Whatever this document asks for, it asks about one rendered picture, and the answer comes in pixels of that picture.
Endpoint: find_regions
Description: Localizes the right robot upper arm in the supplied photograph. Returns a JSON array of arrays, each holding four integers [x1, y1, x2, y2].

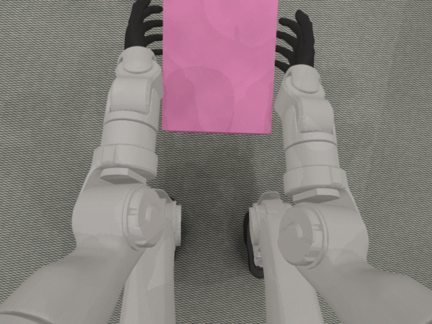
[[277, 202, 432, 324]]

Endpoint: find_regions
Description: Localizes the right robot forearm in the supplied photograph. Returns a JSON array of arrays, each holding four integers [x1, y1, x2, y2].
[[274, 64, 362, 219]]

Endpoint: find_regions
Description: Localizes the carton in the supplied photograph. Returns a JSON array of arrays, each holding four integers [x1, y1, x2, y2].
[[162, 0, 278, 135]]

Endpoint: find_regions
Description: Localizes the robot left thigh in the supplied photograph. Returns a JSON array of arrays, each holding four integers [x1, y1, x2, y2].
[[119, 198, 181, 324]]

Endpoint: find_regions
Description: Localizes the robot right foot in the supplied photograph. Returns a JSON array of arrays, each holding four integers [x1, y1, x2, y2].
[[243, 211, 264, 279]]

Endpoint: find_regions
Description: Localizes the left robot upper arm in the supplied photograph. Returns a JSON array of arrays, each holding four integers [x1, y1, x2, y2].
[[0, 183, 165, 324]]

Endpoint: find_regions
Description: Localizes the left robot forearm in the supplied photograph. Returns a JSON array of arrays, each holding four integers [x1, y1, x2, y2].
[[72, 46, 163, 233]]

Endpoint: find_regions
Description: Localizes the robot left hand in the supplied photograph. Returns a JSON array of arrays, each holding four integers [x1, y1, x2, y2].
[[124, 0, 163, 55]]

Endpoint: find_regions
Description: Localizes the robot right hand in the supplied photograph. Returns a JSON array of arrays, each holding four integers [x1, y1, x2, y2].
[[275, 9, 315, 73]]

